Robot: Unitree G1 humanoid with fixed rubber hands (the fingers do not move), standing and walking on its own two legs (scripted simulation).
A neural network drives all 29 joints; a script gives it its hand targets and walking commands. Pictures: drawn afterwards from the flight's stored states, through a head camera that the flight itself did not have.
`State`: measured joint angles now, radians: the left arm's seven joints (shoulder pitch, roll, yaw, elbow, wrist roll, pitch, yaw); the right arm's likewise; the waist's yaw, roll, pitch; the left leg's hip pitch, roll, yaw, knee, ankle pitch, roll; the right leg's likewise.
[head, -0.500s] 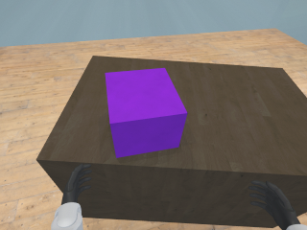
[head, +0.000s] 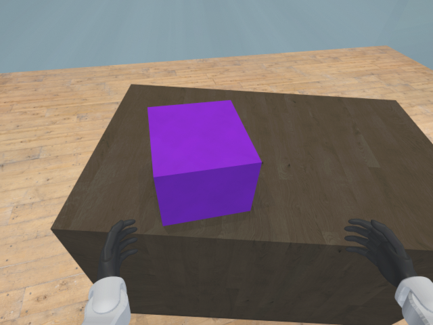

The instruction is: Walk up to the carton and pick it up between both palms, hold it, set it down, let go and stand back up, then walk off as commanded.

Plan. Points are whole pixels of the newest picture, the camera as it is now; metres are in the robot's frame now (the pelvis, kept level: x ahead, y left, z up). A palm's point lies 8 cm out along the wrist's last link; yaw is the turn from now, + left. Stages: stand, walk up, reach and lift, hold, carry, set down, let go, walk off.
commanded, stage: reach and lift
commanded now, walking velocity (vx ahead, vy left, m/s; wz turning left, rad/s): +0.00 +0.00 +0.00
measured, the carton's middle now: (198, 159) +0.52 +0.06 -0.01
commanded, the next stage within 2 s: none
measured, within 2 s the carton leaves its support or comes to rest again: neither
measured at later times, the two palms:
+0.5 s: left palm (124, 229) +0.27 +0.18 +0.05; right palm (375, 215) +0.30 -0.28 +0.08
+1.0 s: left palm (125, 191) +0.32 +0.18 +0.10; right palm (358, 167) +0.38 -0.26 +0.13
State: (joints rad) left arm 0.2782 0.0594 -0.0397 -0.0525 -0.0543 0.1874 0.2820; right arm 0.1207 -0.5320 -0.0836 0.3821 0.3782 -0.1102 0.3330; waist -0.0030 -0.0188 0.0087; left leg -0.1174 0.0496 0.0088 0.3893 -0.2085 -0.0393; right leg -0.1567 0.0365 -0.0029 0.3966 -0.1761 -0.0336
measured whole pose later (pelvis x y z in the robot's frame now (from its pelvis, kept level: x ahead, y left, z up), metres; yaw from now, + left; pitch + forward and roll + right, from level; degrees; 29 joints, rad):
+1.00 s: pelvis +0.01 +0.00 +0.00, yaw +0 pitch -1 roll +0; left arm -0.24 0.06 0.01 0.00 -0.05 0.54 0.28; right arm -0.51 -0.56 -0.01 0.65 0.41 0.16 0.22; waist 0.05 -0.01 0.01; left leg -0.15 0.06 0.01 0.37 -0.21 -0.04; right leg -0.18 0.04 0.00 0.36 -0.17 -0.03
